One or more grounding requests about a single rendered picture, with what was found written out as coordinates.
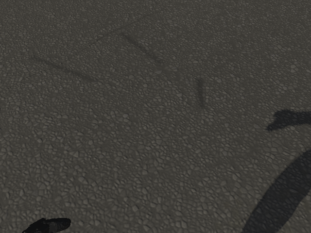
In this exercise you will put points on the robot left hand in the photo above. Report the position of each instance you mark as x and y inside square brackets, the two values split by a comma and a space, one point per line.
[52, 225]

